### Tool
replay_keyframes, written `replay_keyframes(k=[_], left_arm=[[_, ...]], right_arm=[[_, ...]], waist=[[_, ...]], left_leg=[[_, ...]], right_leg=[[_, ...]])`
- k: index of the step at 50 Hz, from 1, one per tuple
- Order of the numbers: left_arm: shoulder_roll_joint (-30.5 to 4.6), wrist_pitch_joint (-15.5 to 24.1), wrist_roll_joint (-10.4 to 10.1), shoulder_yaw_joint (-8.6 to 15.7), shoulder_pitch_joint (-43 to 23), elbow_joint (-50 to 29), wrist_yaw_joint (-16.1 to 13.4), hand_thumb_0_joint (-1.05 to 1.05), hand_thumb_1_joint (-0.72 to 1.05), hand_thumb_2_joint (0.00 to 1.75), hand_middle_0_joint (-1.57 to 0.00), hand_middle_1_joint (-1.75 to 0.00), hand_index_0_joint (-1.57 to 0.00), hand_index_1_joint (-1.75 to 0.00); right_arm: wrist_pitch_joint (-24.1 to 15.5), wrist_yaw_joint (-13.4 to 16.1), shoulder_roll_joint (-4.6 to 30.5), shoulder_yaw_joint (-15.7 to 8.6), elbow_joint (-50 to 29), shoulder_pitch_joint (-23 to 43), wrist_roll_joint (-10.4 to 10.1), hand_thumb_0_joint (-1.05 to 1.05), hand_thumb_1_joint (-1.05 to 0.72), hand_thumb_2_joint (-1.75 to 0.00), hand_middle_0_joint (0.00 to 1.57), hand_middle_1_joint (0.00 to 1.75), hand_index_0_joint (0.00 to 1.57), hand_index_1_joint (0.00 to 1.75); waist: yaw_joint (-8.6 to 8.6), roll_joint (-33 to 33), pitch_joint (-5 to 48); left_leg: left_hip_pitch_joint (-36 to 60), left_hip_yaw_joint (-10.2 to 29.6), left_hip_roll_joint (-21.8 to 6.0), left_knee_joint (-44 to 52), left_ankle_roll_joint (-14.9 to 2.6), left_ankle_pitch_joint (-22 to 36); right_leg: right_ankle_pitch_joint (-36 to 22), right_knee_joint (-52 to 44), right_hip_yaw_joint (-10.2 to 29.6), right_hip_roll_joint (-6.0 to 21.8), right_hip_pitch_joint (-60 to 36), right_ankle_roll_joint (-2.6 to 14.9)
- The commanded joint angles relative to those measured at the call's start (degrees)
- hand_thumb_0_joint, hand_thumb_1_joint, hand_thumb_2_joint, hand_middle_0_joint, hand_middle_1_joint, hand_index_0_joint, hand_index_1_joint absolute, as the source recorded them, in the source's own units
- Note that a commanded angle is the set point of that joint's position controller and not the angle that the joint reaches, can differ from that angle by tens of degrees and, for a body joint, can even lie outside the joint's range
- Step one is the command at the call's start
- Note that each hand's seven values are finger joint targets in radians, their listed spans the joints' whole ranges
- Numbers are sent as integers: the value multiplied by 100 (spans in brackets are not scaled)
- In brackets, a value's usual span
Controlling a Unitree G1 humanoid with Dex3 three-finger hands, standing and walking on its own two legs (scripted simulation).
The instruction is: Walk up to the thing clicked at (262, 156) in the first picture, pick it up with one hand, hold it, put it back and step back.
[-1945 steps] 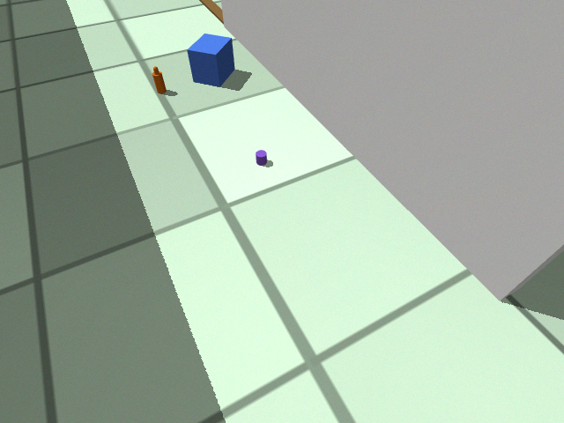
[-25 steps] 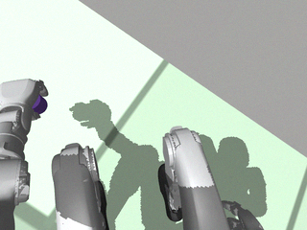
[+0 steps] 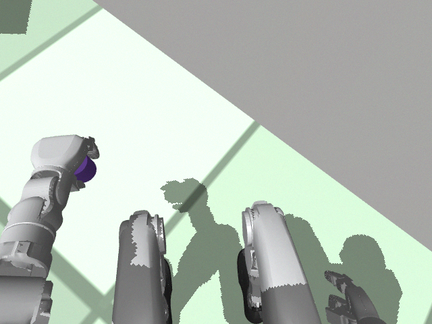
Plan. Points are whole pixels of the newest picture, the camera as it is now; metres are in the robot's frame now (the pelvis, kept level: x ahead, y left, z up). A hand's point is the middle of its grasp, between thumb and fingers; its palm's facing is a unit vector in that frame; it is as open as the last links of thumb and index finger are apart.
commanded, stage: lift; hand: left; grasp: from above
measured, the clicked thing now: (77, 166) +0.42 +0.27 -0.13
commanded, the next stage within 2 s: hold in 1.02 s
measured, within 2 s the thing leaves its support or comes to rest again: neither
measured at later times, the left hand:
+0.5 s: hand (16, 154) +0.36 +0.25 +0.10, palm faces -0.42 -0.10 -0.90, open 8.1 cm
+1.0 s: hand out of the picture +0.37 +0.23 +0.21, palm faces -0.43 -0.10 -0.90, open 8.1 cm
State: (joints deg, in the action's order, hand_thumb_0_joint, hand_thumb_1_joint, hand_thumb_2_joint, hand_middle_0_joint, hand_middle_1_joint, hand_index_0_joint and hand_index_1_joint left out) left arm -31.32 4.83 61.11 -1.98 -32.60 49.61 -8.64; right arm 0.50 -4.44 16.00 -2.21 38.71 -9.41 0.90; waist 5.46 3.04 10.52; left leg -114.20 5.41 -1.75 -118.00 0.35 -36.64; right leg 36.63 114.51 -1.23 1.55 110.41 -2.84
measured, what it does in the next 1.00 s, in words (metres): rises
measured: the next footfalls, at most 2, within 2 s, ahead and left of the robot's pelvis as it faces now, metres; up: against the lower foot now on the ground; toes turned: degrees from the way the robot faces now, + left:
none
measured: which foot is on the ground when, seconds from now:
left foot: down 0.00-1.00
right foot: down 0.00-1.00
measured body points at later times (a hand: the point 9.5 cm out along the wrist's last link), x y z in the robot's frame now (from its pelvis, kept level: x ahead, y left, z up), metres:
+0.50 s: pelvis +0.02 +0.00 +0.18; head +0.12 +0.01 +0.62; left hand +0.38 +0.25 +0.15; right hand +0.16 -0.26 +0.05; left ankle +0.09 +0.13 -0.40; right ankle +0.10 -0.14 -0.40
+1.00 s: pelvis +0.06 +0.00 +0.28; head +0.11 +0.00 +0.73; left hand +0.39 +0.24 +0.26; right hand +0.16 -0.26 +0.16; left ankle +0.09 +0.13 -0.40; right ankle +0.10 -0.14 -0.40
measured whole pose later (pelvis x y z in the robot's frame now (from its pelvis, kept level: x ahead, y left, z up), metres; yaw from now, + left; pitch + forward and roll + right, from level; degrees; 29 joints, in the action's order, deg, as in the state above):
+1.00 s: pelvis +0.06 +0.00 +0.28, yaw +2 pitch +11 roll -1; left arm -21.7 -2.0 56.9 -10.2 -18.4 47.0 -8.2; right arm -0.3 2.8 14.2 -1.9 41.9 -14.9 -2.2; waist 3.0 2.0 5.0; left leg -41.0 -1.0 -2.9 -53.1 0.6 -22.8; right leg 21.9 51.5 0.5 1.6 40.2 -2.1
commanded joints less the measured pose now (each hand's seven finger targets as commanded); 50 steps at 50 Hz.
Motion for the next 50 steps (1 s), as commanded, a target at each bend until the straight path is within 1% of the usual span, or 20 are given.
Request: replay_keyframes(k=[1, 2, 4, 5, 6, 8, 10, 11, 15, 19, 23, 24, 26, 27, 30, 32, 34, 39, 41, 50], left_arm=[[-1353, -140, -189, 388, -1572, -1626, -130, 0, 56, 63, -93, -67, -96, -64], [-1287, -168, -183, 324, -1568, -1720, -104, 0, 56, 62, -92, -69, -95, -66], [-1290, -243, -272, 394, -1195, -1815, -89, 0, 56, 63, -93, -68, -96, -65], [-1157, -272, -317, 284, -1125, -1916, -66, 0, 58, 62, -93, -70, -97, -66], [-1241, -292, -338, 314, -1208, -2117, -56, 0, 57, 63, -93, -70, -96, -67], [-1246, -369, -323, 338, -991, -2110, -24, 0, 55, 61, -92, -69, -95, -65], [-1025, -452, -371, 212, -738, -2147, 2, 0, 56, 62, -92, -70, -96, -67], [-1059, -491, -402, 218, -776, -2235, 3, 0, 56, 62, -92, -71, -95, -67], [-869, -620, -465, 105, -347, -2386, 82, 0, 53, 60, -91, -67, -94, -64], [-744, -693, -468, 5, -157, -2276, 94, 0, 53, 59, -91, -67, -94, -65], [-567, -693, -446, -139, -200, -2131, 105, 0, 50, 59, -88, -68, -91, -65], [-643, -683, -464, -54, -118, -2070, 96, 0, 49, 60, -87, -68, -90, -65], [-471, -685, -419, -237, -225, -2023, 75, 0, 49, 59, -87, -69, -90, -66], [-527, -683, -431, -162, -212, -1986, 72, 0, 49, 61, -87, -69, -90, -66], [-456, -677, -427, -187, -142, -1725, 19, 0, 49, 62, -87, -68, -90, -66], [-228, -716, -384, -366, -142, -1499, -38, 0, 50, 61, -88, -70, -91, -67], [-344, -721, -412, -274, -247, -1571, -84, 0, 51, 63, -89, -68, -91, -66], [-248, -693, -395, -363, -282, -1369, -122, 0, 50, 66, -89, -69, -91, -67], [-261, -707, -391, -320, -218, -1340, -156, 0, 50, 66, -89, -70, -91, -68], [-123, -671, -436, -436, -304, -1207, -144, 0, 49, 71, -90, -69, -91, -68]], right_arm=[[-118, 187, 1077, -457, -402, -608, -54, 0, -92, -91, 20, 30, 20, 30], [-114, 213, 1033, -466, -418, -591, -67, 0, -92, -91, 20, 30, 20, 30], [-108, 271, 1009, -458, -470, -522, -102, 0, -92, -91, 20, 30, 20, 30], [-104, 296, 973, -448, -500, -483, -100, 0, -92, -91, 20, 30, 20, 30], [-103, 329, 949, -440, -502, -482, -119, 0, -92, -91, 20, 30, 20, 30], [-86, 399, 923, -419, -484, -440, -151, 0, -92, -91, 20, 30, 20, 30], [-77, 453, 870, -396, -520, -359, -178, 0, -92, -91, 20, 30, 20, 30], [-69, 481, 846, -386, -528, -345, -196, 0, -92, -91, 20, 30, 20, 30], [-66, 595, 766, -340, -519, -307, -258, 0, -92, -91, 20, 30, 20, 30], [-98, 717, 680, -279, -466, -261, -298, 0, -92, -91, 20, 30, 20, 30], [-172, 791, 648, -256, -410, -308, -316, 0, -92, -91, 20, 30, 20, 30], [-196, 802, 666, -259, -400, -312, -319, 0, -92, -91, 20, 30, 20, 30], [-222, 835, 616, -245, -375, -376, -323, 0, -92, -91, 20, 30, 20, 30], [-242, 849, 633, -257, -353, -400, -327, 0, -91, -91, 20, 30, 20, 30], [-294, 860, 634, -254, -311, -403, -310, 0, -91, -91, 20, 30, 20, 30], [-304, 850, 600, -218, -269, -475, -299, 0, -91, -91, 20, 30, 20, 30], [-323, 841, 665, -261, -277, -499, -290, 0, -91, -90, 20, 30, 20, 30], [-355, 814, 628, -247, -235, -537, -276, 0, -91, -91, 20, 30, 20, 30], [-346, 795, 647, -266, -238, -562, -269, 0, -91, -90, 20, 30, 20, 30], [-305, 755, 636, -286, -256, -558, -283, 0, -91, -90, 20, 30, 20, 30]], waist=[[89, 751, 3428], [105, 803, 3422], [-10, 630, 3458], [34, 584, 3374], [49, 545, 3434], [-18, 560, 3224], [-34, 472, 3114], [-20, 375, 3026], [-50, 277, 2805], [-60, 112, 2198], [-54, 138, 1955], [-134, 123, 1969], [-89, 122, 1810], [-128, 136, 1840], [-175, 143, 1649], [-109, -11, 1483], [-202, 93, 1535], [-186, 45, 1386], [-244, 149, 1335], [-233, -96, 998]], left_leg=[[3311, -132, 184, 2232, -142, 138], [3429, -183, 179, 2301, -139, 252], [3698, -207, 180, 2517, -136, 338], [3749, -269, 177, 2585, -145, 357], [3862, -325, 194, 2655, -159, 437], [4079, -297, 177, 3001, -142, 401], [4441, -259, 153, 3324, -130, 324], [4490, -287, 162, 3441, -136, 284], [5025, -336, 149, 3953, -130, 507], [5419, -326, 125, 4523, -111, 554], [5949, -347, 116, 5015, -90, 736], [6152, -301, 91, 5180, -75, 777], [6308, -389, 136, 5363, -84, 944], [6501, -390, 126, 5497, -73, 1041], [6860, -353, 103, 5878, -51, 1176], [6989, -391, 140, 6047, -61, 1386], [7343, -408, 133, 6319, -44, 1458], [7890, -459, 150, 6753, -28, 1875], [8114, -470, 155, 6935, -8, 2038], [8707, -541, 181, 7584, -26, 2282]], right_leg=[[-463, -1795, -371, -249, -1991, 445], [-563, -1911, -340, -249, -2117, 443], [-596, -2172, -307, -245, -2478, 429], [-594, -2359, -271, -254, -2613, 421], [-631, -2548, -218, -260, -2854, 412], [-619, -2739, -213, -245, -3067, 403], [-567, -3021, -209, -270, -3325, 397], [-504, -3215, -174, -272, -3513, 387], [-704, -3749, -108, -287, -4172, 378], [-710, -4304, -41, -298, -4667, 379], [-849, -4810, 30, -309, -5143, 392], [-887, -4904, 13, -313, -5303, 388], [-1047, -5221, 76, -321, -5607, 393], [-1122, -5345, 86, -328, -5768, 390], [-1280, -5629, 50, -336, -6064, 372], [-1481, -5840, 34, -339, -6313, 371], [-1545, -6057, 37, -333, -6537, 364], [-1908, -6503, 43, -328, -7060, 347], [-2042, -6668, 48, -314, -7205, 348], [-2281, -7383, 101, -297, -7879, 314]])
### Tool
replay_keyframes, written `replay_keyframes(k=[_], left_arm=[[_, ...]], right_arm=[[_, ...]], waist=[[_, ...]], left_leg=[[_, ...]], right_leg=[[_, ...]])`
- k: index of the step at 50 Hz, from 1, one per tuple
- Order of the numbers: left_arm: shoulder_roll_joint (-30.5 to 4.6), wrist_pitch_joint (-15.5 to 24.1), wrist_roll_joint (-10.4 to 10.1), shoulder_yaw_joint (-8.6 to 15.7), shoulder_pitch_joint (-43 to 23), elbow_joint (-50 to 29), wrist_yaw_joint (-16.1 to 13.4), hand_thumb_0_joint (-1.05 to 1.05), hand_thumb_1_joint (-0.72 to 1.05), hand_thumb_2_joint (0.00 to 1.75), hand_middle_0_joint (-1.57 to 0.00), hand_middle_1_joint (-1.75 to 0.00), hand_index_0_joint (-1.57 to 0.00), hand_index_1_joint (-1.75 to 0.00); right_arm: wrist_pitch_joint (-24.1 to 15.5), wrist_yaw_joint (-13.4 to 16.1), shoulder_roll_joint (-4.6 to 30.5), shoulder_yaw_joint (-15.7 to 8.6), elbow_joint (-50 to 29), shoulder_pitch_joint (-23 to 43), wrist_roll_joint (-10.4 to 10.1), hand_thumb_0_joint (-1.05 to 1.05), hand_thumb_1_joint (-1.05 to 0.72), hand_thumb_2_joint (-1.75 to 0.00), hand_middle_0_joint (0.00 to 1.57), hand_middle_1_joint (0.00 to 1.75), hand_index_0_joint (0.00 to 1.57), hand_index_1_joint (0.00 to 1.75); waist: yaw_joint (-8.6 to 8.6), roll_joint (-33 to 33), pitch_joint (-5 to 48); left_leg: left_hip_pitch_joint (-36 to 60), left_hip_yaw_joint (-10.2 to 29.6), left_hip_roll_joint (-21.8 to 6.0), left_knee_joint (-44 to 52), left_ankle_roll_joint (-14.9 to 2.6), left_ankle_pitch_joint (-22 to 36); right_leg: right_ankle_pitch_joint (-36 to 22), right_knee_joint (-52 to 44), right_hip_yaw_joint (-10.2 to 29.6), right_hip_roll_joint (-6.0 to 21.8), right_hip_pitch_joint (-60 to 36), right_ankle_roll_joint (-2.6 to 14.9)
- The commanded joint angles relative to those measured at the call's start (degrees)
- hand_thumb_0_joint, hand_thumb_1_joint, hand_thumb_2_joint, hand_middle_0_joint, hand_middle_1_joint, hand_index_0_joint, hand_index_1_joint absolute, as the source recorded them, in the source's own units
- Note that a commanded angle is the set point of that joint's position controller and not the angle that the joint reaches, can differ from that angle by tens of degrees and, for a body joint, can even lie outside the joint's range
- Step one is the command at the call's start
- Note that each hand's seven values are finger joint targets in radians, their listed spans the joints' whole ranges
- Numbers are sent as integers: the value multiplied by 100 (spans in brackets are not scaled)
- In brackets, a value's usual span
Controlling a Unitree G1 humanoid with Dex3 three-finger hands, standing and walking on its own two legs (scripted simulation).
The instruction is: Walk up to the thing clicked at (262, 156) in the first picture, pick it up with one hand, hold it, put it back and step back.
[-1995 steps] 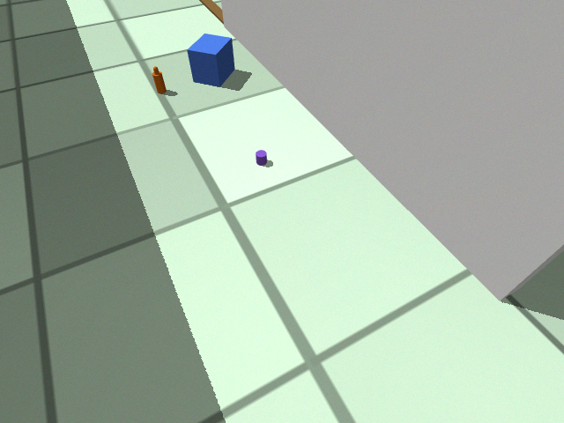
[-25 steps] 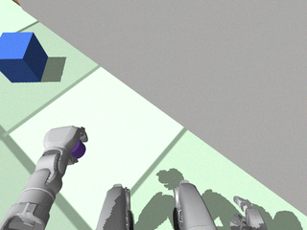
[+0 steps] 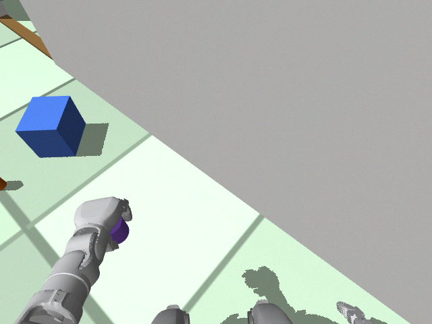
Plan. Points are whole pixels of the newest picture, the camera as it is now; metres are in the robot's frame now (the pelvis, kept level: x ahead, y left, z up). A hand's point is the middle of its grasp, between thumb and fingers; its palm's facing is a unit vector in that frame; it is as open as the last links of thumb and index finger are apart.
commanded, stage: lift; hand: left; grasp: from above
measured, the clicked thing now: (112, 227) +0.34 +0.22 -0.10
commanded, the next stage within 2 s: hold in 0.02 s
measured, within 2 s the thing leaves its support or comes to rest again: neither
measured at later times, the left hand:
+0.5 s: hand (102, 214) +0.34 +0.22 -0.03, palm faces -0.44 -0.07 -0.90, open 8.2 cm
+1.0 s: hand (99, 215) +0.33 +0.22 +0.00, palm faces -0.45 -0.06 -0.89, open 8.2 cm
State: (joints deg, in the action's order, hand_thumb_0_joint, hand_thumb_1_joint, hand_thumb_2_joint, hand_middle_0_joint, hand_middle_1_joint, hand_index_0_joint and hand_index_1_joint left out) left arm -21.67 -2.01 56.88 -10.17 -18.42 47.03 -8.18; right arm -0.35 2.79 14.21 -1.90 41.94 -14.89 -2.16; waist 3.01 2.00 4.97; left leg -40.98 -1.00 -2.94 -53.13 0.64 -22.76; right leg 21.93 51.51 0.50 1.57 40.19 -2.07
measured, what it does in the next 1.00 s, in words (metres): stands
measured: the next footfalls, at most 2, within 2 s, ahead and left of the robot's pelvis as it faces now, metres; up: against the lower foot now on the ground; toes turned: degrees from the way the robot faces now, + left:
none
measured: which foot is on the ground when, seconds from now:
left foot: down 0.00-1.00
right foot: down 0.00-1.00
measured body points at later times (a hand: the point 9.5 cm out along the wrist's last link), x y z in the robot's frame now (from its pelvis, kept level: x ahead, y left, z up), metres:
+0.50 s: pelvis +0.03 +0.00 +0.03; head +0.06 -0.01 +0.48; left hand +0.36 +0.22 +0.02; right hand +0.13 -0.27 -0.09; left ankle +0.03 +0.13 -0.69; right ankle +0.04 -0.14 -0.69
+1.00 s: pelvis +0.02 +0.00 +0.04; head +0.04 -0.02 +0.49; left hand +0.34 +0.22 +0.05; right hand +0.14 -0.26 -0.08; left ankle +0.03 +0.13 -0.69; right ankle +0.04 -0.14 -0.69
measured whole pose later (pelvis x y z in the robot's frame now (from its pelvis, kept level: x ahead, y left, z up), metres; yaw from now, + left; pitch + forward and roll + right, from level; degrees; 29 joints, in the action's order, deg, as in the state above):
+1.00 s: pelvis +0.02 +0.00 +0.04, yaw -1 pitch +3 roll +0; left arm -22.4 0.0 57.3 -10.9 -14.6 38.8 0.1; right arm 3.8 2.4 14.9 -2.4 38.6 -13.2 -3.6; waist 0.4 2.5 2.1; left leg -20.4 -3.1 -2.3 -33.6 0.6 -16.4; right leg 15.9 33.5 1.8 1.9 21.0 -2.1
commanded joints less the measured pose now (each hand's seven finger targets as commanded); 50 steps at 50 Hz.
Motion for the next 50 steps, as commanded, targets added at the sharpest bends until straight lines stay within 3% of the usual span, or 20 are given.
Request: replay_keyframes(k=[1, 3, 6, 8, 11, 18, 24, 32, 41, 47, 50], left_arm=[[-1121, 22, -11, 412, -1693, -938, -183, 0, 50, 69, -89, -71, -91, -69], [-1227, 39, 5, 461, -1734, -1017, -164, 0, 50, 71, -89, -73, -91, -71], [-1067, 69, -15, 352, -1662, -966, -124, 0, 53, 73, -91, -73, -93, -71], [-1193, 103, 3, 432, -1686, -1000, -111, 0, 53, 66, -89, -71, -93, -68], [-1263, 141, 93, 428, -1704, -1077, -30, 0, 50, 69, -89, -69, -91, -67], [-1181, 145, 76, 401, -1807, -1228, 31, 0, 51, 69, -88, -71, -91, -68], [-1150, 144, 62, 368, -1652, -1342, 234, 0, 53, 69, -90, -71, -93, -68], [-1326, 204, 84, 536, -1623, -1653, 432, 0, 51, 70, -89, -70, -91, -67], [-1209, 202, 44, 417, -1495, -1784, 600, 0, 52, 71, -88, -73, -91, -70], [-1289, 196, 31, 491, -1473, -1968, 622, 0, 49, 71, -87, -71, -89, -69], [-1264, 193, 40, 459, -1499, -2035, 624, 0, 48, 74, -87, -73, -89, -71]], right_arm=[[-223, 30, 819, -327, -575, 4, 22, 0, -91, -90, 20, 30, 20, 30], [-212, 30, 822, -338, -582, 12, 14, 0, -91, -90, 20, 30, 20, 30], [-199, 24, 793, -323, -595, 91, 16, 0, -91, -90, 20, 30, 20, 30], [-197, 24, 827, -342, -579, 73, 4, 0, -91, -90, 20, 30, 20, 30], [-165, 22, 834, -355, -593, 132, -6, 0, -91, -90, 20, 30, 20, 30], [-99, 2, 849, -389, -592, 144, -24, 0, -90, -90, 20, 30, 20, 30], [-35, -21, 860, -395, -705, 227, -42, 0, -90, -90, 20, 30, 20, 30], [68, -17, 851, -391, -804, 218, -57, 0, -90, -90, 20, 30, 20, 30], [143, -13, 849, -352, -955, 350, -92, 0, -90, -90, 20, 30, 20, 30], [166, -10, 842, -338, -1065, 502, -114, 0, -90, -90, 20, 30, 20, 30], [165, -5, 838, -314, -1079, 539, -113, 0, -90, -90, 20, 30, 20, 30]], waist=[[0, -36, 1550], [-25, -87, 1604], [-30, -121, 1406], [-16, -91, 1445], [-84, -18, 1464], [-94, -49, 1519], [-140, -94, 1333], [-196, -11, 1491], [-201, -136, 1206], [-279, -53, 1117], [-235, -48, 1034]], left_leg=[[1434, 85, 313, 1142, -59, 932], [1519, 25, 344, 1203, -81, 1095], [1633, 5, 353, 1386, -77, 1051], [1756, 8, 344, 1474, -61, 1078], [1991, 1, 334, 1597, -46, 1332], [2325, -63, 343, 1731, -45, 1974], [2410, -79, 349, 1910, -50, 1929], [2654, -128, 360, 1978, -78, 2346], [2709, -132, 332, 2238, -111, 2118], [2792, -142, 333, 2411, -108, 1846], [2821, -144, 334, 2479, -106, 1695]], right_leg=[[-856, -1153, -64, -294, -971, 228], [-1056, -1285, -9, -272, -1164, 204], [-994, -1455, -23, -275, -1244, 208], [-987, -1497, -43, -286, -1298, 215], [-1179, -1578, -59, -303, -1438, 229], [-1793, -1710, -38, -318, -1770, 220], [-1727, -1854, -55, -329, -1924, 232], [-2142, -1911, -33, -323, -2208, 222], [-1909, -2123, -54, -319, -2291, 228], [-1616, -2273, -66, -307, -2334, 238], [-1479, -2354, -48, -301, -2300, 235]])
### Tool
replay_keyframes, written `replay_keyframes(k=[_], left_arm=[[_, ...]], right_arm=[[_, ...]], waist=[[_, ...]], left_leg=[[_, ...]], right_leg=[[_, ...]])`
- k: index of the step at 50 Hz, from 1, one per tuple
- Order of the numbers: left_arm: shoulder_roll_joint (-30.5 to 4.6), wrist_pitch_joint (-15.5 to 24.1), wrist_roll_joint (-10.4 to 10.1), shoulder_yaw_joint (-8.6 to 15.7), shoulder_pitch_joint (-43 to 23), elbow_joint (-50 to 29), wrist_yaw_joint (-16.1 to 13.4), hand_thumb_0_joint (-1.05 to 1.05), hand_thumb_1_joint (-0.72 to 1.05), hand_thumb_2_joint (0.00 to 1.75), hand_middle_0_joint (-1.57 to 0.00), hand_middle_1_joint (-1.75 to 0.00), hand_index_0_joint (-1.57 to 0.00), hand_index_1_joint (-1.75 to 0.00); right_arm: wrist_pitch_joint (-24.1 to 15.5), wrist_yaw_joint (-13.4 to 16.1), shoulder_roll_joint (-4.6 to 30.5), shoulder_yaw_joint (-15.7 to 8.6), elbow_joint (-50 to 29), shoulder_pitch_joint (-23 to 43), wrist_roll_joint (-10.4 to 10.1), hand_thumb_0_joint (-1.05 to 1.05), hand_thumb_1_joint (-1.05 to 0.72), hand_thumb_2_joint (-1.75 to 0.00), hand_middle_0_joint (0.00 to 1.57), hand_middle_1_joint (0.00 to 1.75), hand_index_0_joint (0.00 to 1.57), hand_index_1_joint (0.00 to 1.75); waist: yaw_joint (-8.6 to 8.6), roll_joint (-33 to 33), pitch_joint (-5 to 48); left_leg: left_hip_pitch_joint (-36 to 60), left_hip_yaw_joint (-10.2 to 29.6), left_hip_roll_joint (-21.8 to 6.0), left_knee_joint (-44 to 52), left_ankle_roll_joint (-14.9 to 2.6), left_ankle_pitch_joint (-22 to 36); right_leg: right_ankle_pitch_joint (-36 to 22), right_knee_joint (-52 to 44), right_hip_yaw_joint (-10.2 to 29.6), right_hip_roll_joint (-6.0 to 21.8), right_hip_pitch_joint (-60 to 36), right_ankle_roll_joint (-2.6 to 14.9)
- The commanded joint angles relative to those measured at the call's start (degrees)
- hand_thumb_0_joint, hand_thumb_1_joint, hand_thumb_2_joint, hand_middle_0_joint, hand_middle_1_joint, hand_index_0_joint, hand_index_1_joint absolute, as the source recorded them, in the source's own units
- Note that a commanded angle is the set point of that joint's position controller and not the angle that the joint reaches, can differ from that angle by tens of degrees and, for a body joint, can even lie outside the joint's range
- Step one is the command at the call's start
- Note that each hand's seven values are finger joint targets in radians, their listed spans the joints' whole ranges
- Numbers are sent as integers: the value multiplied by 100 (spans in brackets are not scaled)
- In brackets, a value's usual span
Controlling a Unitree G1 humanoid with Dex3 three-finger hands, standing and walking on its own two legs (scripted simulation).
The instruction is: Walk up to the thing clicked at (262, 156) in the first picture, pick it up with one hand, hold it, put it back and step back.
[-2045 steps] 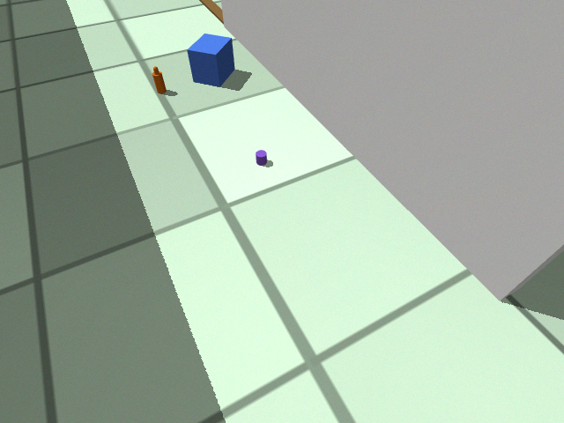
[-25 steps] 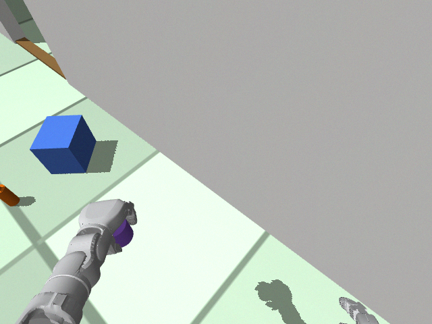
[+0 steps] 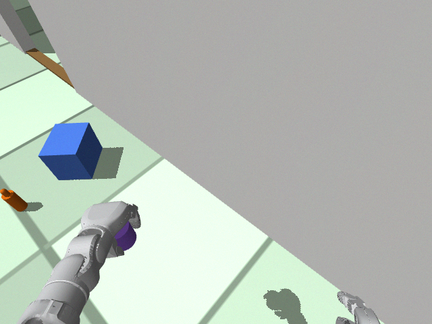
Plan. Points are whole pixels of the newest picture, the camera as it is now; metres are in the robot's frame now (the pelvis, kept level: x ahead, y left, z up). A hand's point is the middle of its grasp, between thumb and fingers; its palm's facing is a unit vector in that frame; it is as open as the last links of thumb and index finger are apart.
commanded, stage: hold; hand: left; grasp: from above
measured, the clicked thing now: (119, 233) +0.32 +0.22 -0.06
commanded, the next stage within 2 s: crouch in 1.02 s
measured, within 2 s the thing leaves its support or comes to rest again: neither
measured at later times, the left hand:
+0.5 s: hand (113, 239) +0.29 +0.22 -0.03, palm faces -0.44 -0.07 -0.90, open 8.2 cm
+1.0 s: hand (113, 236) +0.29 +0.22 -0.03, palm faces -0.43 -0.07 -0.90, open 8.3 cm
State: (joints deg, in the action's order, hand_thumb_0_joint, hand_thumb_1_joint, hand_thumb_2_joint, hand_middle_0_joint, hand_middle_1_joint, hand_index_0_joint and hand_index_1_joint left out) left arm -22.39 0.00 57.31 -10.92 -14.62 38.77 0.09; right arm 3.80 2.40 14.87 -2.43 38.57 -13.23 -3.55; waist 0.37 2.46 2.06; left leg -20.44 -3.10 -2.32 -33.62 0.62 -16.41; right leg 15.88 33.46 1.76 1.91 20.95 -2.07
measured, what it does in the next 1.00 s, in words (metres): stands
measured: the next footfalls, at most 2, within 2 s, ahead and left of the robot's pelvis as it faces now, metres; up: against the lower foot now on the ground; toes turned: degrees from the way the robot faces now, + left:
none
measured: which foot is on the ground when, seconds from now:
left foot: down 0.00-1.00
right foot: down 0.00-1.00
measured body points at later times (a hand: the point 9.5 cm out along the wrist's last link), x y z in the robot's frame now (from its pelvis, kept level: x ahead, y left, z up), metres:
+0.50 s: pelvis +0.00 +0.00 +0.01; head +0.01 -0.03 +0.45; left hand +0.30 +0.22 +0.02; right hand +0.14 -0.26 -0.11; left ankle +0.01 +0.13 -0.73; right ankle +0.01 -0.14 -0.73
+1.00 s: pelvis +0.00 +0.00 +0.01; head +0.01 -0.03 +0.46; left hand +0.31 +0.22 +0.03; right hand +0.15 -0.26 -0.11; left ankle +0.01 +0.13 -0.73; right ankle +0.01 -0.14 -0.73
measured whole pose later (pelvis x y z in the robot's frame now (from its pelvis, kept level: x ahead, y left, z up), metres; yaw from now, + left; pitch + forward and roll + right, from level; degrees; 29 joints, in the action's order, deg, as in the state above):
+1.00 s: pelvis +0.00 +0.00 +0.01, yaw +0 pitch +1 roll +0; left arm -22.4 -0.7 57.0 -11.6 -12.4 33.5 2.1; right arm 5.2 3.4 14.6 -2.1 38.6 -11.2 -4.4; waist -1.0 3.0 0.7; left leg -15.0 -3.1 -2.2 -28.0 0.9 -14.1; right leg 14.1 28.8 1.6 1.9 15.9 -1.8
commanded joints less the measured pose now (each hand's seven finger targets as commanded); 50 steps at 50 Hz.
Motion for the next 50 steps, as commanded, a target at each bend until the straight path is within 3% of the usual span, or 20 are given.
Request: replay_keyframes(k=[1, 18, 20, 23, 31, 34, 36, 37, 40, 41, 50], left_arm=[[-1233, -8, -5, 572, -1857, -1171, -195, 0, 49, 72, -86, -74, -89, -71], [-1207, -66, -57, 555, -1669, -1611, 19, 0, 48, 69, -84, -76, -88, -72], [-1179, -89, -91, 584, -1429, -1557, 51, 0, 48, 71, -85, -75, -88, -72], [-1227, -41, -68, 581, -1650, -1658, 87, 0, 46, 72, -83, -76, -87, -73], [-1212, -8, -54, 594, -1584, -1676, 28, 0, 46, 73, -84, -76, -87, -73], [-1230, 17, -57, 606, -1629, -1782, -1, 0, 45, 76, -85, -77, -87, -74], [-1163, -8, -42, 565, -1500, -1576, -9, 0, 44, 76, -85, -75, -87, -73], [-1208, 27, -65, 566, -1723, -1768, -23, 0, 45, 77, -86, -74, -88, -72], [-1280, 12, -28, 686, -1547, -1572, -70, 0, 43, 79, -85, -75, -86, -74], [-1163, 5, -5, 535, -1660, -1653, -56, 0, 45, 76, -84, -77, -86, -75], [-1150, -89, -57, 506, -1597, -1646, 22, 0, 45, 76, -83, -78, -86, -75]], right_arm=[[-255, 37, 772, -259, -736, 396, 19, 0, -91, -90, 20, 30, 20, 30], [-240, 111, 681, -186, -811, 660, -39, 0, -91, -90, 20, 30, 20, 30], [-230, 110, 684, -182, -841, 697, -50, 0, -91, -90, 20, 30, 20, 30], [-233, 117, 697, -175, -844, 702, -43, 0, -91, -90, 20, 30, 20, 30], [-215, 140, 664, -177, -829, 682, -51, 0, -91, -90, 20, 30, 20, 30], [-205, 133, 670, -184, -819, 702, -42, 0, -91, -90, 20, 30, 20, 30], [-186, 135, 662, -176, -822, 735, -44, 0, -91, -91, 20, 30, 20, 30], [-190, 131, 681, -189, -805, 710, -36, 0, -91, -91, 20, 30, 20, 30], [-165, 130, 685, -209, -774, 693, -32, 0, -91, -90, 20, 30, 20, 30], [-165, 124, 659, -203, -791, 686, -51, 0, -91, -90, 20, 30, 20, 30], [-117, 128, 676, -208, -812, 678, -58, 0, -91, -90, 20, 30, 20, 30]], waist=[[6, -120, 1280], [-62, -252, 1291], [-103, -267, 1140], [-82, -179, 1124], [-76, -198, 1268], [-84, -186, 1362], [-59, -202, 1153], [-74, -179, 1288], [-122, -124, 1313], [-76, -163, 1371], [-117, -143, 1283]], left_leg=[[742, 82, 262, 550, -101, 1007], [1007, 4, 316, 706, -151, 1172], [977, 9, 305, 752, -136, 1076], [988, 48, 266, 821, -114, 981], [1151, 25, 293, 767, -135, 1363], [1225, 17, 309, 765, -133, 1390], [1173, 24, 306, 808, -137, 1303], [1212, 41, 289, 818, -122, 1275], [1220, 41, 288, 795, -114, 1499], [1254, 29, 287, 785, -121, 1576], [1264, 2, 293, 853, -124, 1563]], right_leg=[[-810, -561, -182, -339, -368, 240], [-993, -780, -131, -290, -604, 187], [-849, -820, -144, -302, -618, 203], [-735, -809, -167, -339, -570, 233], [-1132, -790, -156, -321, -666, 209], [-1161, -821, -139, -302, -717, 201], [-1080, -856, -150, -298, -653, 210], [-1031, -844, -163, -315, -706, 214], [-1217, -812, -182, -318, -770, 223], [-1314, -775, -183, -323, -772, 228], [-1326, -886, -182, -304, -790, 226]])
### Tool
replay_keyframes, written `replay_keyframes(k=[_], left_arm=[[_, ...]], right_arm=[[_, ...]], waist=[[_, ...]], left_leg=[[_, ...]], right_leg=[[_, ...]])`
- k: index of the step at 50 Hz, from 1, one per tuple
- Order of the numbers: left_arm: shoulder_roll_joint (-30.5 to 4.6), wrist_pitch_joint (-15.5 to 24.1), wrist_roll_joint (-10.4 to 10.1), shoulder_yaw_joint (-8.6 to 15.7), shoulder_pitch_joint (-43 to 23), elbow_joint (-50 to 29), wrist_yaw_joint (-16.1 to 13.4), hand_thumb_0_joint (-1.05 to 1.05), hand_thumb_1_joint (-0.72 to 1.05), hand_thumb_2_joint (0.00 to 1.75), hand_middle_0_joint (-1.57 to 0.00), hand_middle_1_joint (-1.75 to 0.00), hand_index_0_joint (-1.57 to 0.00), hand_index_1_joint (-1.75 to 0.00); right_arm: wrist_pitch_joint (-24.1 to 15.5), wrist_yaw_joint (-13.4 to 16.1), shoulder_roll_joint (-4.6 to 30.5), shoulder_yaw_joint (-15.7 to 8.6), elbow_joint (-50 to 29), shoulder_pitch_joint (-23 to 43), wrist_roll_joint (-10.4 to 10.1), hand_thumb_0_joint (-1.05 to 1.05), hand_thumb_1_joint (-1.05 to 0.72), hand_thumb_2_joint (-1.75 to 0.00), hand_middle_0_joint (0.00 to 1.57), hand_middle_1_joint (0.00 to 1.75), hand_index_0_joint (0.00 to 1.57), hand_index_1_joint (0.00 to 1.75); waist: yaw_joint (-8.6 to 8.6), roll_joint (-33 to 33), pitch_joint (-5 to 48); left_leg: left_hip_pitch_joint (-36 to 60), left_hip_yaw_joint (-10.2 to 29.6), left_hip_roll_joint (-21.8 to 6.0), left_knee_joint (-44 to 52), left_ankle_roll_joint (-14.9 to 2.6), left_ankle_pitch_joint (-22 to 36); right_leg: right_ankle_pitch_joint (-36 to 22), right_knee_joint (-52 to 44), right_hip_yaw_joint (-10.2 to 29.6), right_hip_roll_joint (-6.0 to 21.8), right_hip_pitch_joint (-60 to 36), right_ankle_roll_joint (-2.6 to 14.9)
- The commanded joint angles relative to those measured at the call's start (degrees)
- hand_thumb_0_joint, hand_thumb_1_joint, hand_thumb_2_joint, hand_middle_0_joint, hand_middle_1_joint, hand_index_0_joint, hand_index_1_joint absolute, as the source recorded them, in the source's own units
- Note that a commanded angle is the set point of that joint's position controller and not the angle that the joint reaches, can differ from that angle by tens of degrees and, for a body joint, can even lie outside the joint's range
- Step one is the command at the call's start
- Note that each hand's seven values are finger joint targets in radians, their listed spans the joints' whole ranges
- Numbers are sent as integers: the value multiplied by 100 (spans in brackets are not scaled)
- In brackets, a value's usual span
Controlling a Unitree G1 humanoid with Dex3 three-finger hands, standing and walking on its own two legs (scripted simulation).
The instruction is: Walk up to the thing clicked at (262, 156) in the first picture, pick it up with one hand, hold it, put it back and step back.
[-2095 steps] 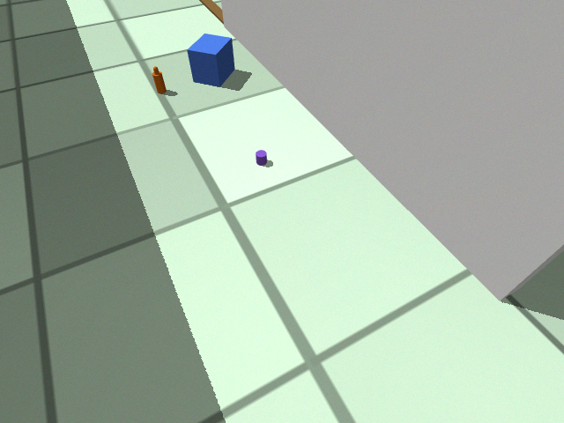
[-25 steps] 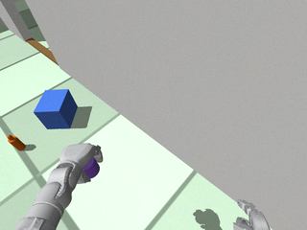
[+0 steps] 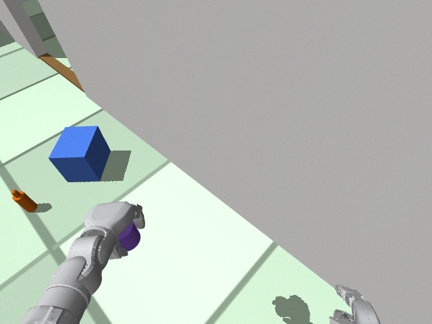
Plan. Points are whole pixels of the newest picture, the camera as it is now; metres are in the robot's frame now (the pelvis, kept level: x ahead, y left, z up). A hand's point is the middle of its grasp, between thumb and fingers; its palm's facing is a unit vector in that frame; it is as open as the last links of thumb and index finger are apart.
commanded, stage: hold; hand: left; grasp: from above
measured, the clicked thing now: (123, 233) +0.31 +0.22 -0.05
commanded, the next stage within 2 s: crouch in 0.02 s
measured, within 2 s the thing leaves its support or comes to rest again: neither
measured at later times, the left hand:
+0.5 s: hand (128, 256) +0.28 +0.23 -0.12, palm faces -0.46 -0.01 -0.89, open 8.2 cm
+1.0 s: hand (154, 271) +0.33 +0.23 -0.37, palm faces -0.45 +0.01 -0.89, open 8.1 cm
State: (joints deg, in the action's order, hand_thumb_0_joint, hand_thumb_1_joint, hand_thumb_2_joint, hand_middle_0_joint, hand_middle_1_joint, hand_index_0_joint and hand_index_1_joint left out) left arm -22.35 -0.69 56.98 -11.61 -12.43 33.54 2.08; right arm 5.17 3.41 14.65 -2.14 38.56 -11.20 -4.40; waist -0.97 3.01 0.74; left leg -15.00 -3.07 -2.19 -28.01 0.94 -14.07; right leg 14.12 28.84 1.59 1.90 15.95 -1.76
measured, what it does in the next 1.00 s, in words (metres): lowers itself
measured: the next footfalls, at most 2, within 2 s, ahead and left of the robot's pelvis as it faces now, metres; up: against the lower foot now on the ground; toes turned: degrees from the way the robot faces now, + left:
none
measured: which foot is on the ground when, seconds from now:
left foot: down 0.00-1.00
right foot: down 0.00-1.00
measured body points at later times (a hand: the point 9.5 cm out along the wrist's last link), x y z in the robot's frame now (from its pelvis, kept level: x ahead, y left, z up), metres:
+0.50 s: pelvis -0.02 +0.00 -0.03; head +0.04 +0.00 +0.42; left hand +0.30 +0.22 -0.07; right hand +0.11 -0.27 -0.14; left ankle +0.01 +0.13 -0.74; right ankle +0.01 -0.14 -0.74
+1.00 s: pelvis -0.07 +0.01 -0.23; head +0.11 +0.01 +0.18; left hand +0.35 +0.23 -0.32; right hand -0.02 -0.27 -0.37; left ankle +0.00 +0.13 -0.74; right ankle +0.01 -0.14 -0.74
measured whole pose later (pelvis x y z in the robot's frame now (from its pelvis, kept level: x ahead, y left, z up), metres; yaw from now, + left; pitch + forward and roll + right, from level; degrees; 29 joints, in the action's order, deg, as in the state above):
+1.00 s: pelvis -0.07 +0.01 -0.23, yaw +0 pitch +33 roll -2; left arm -23.6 3.3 66.6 -2.8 -38.7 69.8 -22.0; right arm -1.1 0.5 13.6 -3.7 43.5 -12.8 3.1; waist 7.6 3.3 11.3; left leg -96.2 1.5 -2.5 -98.1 0.1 -34.7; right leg 34.2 96.3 1.1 1.4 94.7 -2.7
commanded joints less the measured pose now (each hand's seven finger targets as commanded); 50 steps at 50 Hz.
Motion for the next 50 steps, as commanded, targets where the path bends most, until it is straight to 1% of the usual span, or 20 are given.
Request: replay_keyframes(k=[1, 4, 6, 7, 10, 18, 21, 25, 30, 31, 33, 36, 38, 40, 43, 44, 46, 47, 48, 50], left_arm=[[-1097, -47, 5, 542, -1619, -937, -158, 0, 46, 75, -84, -78, -87, -75], [-1233, -17, -8, 674, -1725, -929, -158, 0, 45, 76, -85, -77, -87, -75], [-1162, 12, 19, 574, -1857, -1127, -152, 0, 50, 70, -84, -84, -90, -78], [-1203, 14, 51, 641, -1732, -1036, -165, 0, 42, 64, -76, -79, -82, -74], [-1058, 56, 88, 571, -1709, -808, -272, 0, 44, 66, -82, -73, -85, -70], [-768, 288, 415, 482, -1937, 458, -1129, 0, 46, 68, -84, -73, -87, -70], [-859, 338, 568, 497, -2552, 770, -1528, 0, 53, 69, -90, -74, -93, -71], [-646, 390, 860, 440, -3057, 1392, -2041, 0, 61, 71, -95, -76, -99, -72], [-874, 339, 1038, 668, -3440, 2064, -2495, 0, 64, 70, -97, -73, -101, -70], [-698, 298, 1017, 594, -3381, 2361, -2528, 0, 64, 69, -97, -74, -101, -70], [-887, 292, 986, 732, -3617, 2314, -2611, 0, 62, 69, -97, -72, -100, -68], [-1020, 257, 989, 814, -3863, 2361, -2666, 0, 62, 68, -98, -67, -101, -65], [-958, 221, 943, 822, -3949, 2502, -2679, 0, 60, 67, -96, -67, -99, -64], [-1294, 219, 969, 1030, -4111, 2511, -2701, 0, 55, 67, -93, -67, -96, -64], [-1278, 250, 949, 1052, -4298, 2689, -2662, 0, 56, 65, -93, -65, -96, -63], [-1379, 277, 927, 1118, -4311, 2624, -2647, 0, 56, 64, -94, -64, -96, -61], [-1212, 329, 932, 1041, -4288, 2814, -2609, 0, 58, 66, -94, -67, -97, -64], [-1235, 357, 912, 1053, -4225, 2899, -2597, 0, 59, 66, -94, -67, -98, -64], [-1479, 401, 936, 1166, -4370, 2780, -2612, 0, 59, 68, -95, -67, -98, -64], [-1480, 499, 958, 1174, -4523, 2725, -2626, 0, 60, 68, -95, -68, -98, -65]], right_arm=[[-242, 30, 695, -229, -828, 502, 22, 0, -91, -90, 20, 30, 20, 30], [-232, 29, 696, -222, -822, 487, 35, 0, -91, -91, 20, 30, 20, 30], [-226, 23, 677, -220, -862, 496, 32, 0, -93, -92, 20, 30, 20, 30], [-217, 19, 704, -231, -864, 487, 29, 0, -89, -90, 20, 30, 20, 30], [-203, 13, 711, -232, -827, 431, 48, 0, -89, -90, 20, 30, 20, 30], [-172, -79, 725, -293, -592, 170, 198, 0, -89, -90, 20, 30, 20, 30], [-186, -143, 785, -353, -432, -35, 271, 0, -90, -90, 20, 30, 20, 30], [-266, -223, 797, -459, -341, -332, 374, 0, -90, -90, 20, 30, 20, 30], [-399, -230, 909, -541, -237, -477, 481, 0, -90, -90, 20, 30, 20, 30], [-431, -223, 899, -549, -195, -526, 505, 0, -90, -90, 20, 30, 20, 30], [-504, -200, 937, -591, -134, -571, 555, 0, -90, -90, 20, 30, 20, 30], [-573, -171, 976, -613, -107, -617, 611, 0, -90, -90, 20, 30, 20, 30], [-617, -158, 979, -608, -59, -619, 641, 0, -90, -90, 20, 30, 20, 30], [-665, -137, 1004, -613, -22, -620, 690, 0, -90, -90, 20, 30, 20, 30], [-728, -163, 1026, -579, 9, -606, 744, 0, -90, -90, 20, 30, 20, 30], [-755, -168, 1041, -603, 14, -590, 745, 0, -90, -90, 20, 30, 20, 30], [-803, -204, 1024, -577, 37, -659, 777, 0, -90, -90, 20, 30, 20, 30], [-831, -226, 1031, -578, 66, -679, 775, 0, -89, -90, 20, 30, 20, 30], [-854, -240, 1040, -558, 71, -670, 777, 0, -90, -90, 20, 30, 20, 30], [-912, -284, 1042, -547, 111, -721, 808, 0, -89, -90, 20, 30, 20, 30]], waist=[[11, -325, 1279], [25, -360, 1272], [24, -287, 1369], [-6, -262, 1328], [90, -358, 1209], [307, -548, 985], [414, -441, 1482], [517, -160, 2142], [546, 48, 2771], [634, -51, 2800], [561, 123, 3203], [626, 252, 3623], [722, 172, 3691], [685, 234, 3780], [823, 236, 3786], [772, 222, 3970], [949, 69, 3983], [922, 50, 4055], [892, 92, 4180], [962, 165, 4327]], left_leg=[[680, 2, 283, 303, -170, 1276], [648, -2, 294, 304, -188, 1166], [684, -1, 307, 297, -182, 1244], [694, -8, 308, 309, -174, 1229], [634, 23, 270, 318, -161, 1191], [-216, 34, 329, -324, -140, 592], [-775, 36, 321, -1021, -110, 460], [-1734, 91, 271, -2185, -44, 392], [-2896, 194, 217, -3260, -94, 152], [-3177, 208, 230, -3420, -104, -39], [-3585, 252, 209, -3806, -106, -217], [-4112, 332, 185, -4297, -114, -499], [-4496, 415, 161, -4534, -104, -753], [-4890, 446, 160, -4758, -105, -1173], [-5438, 535, 166, -5092, -108, -1622], [-5436, 550, 175, -5216, -112, -1692], [-5857, 533, 191, -5568, -148, -1747], [-6016, 505, 204, -5714, -160, -1725], [-6220, 474, 230, -5878, -181, -1771], [-6321, 523, 232, -6118, -180, -1800]], right_leg=[[-1100, -451, -167, -296, -269, 189], [-1002, -490, -156, -276, -287, 175], [-1105, -460, -139, -267, -303, 174], [-1056, -465, -138, -269, -329, 190], [-996, -413, -176, -311, -176, 217], [-459, 43, -188, -249, 687, 206], [-383, 672, -156, -247, 1229, 205], [-339, 1814, -201, -284, 2346, 267], [-74, 2949, -283, -311, 3520, 304], [81, 3098, -308, -298, 3694, 308], [261, 3539, -327, -294, 4150, 339], [479, 4115, -380, -286, 4695, 369], [691, 4442, -416, -281, 5076, 375], [1008, 4675, -410, -256, 5421, 367], [1417, 5094, -443, -249, 6020, 376], [1512, 5200, -461, -255, 6143, 378], [1552, 5433, -483, -243, 6378, 369], [1546, 5555, -486, -243, 6416, 371], [1609, 5666, -471, -245, 6499, 366], [1635, 5912, -510, -237, 6799, 371]])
